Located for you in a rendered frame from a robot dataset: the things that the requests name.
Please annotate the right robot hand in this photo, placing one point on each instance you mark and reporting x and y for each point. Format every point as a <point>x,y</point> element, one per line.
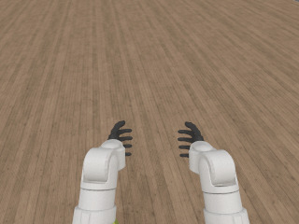
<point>194,133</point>

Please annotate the robot left forearm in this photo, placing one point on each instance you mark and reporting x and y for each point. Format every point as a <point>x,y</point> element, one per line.
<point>96,203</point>

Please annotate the left robot hand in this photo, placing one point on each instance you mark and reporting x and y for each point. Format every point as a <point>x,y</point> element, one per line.
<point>116,132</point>

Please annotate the robot right forearm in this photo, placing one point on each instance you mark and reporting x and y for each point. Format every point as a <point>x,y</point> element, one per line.
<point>219,184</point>

